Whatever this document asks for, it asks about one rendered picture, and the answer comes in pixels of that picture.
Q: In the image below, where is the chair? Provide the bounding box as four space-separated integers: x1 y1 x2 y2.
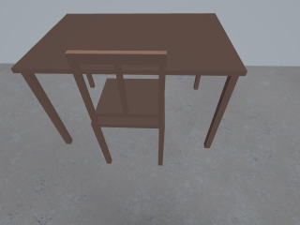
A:
65 50 167 166

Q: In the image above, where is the table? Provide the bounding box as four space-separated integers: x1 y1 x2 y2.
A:
11 13 248 148

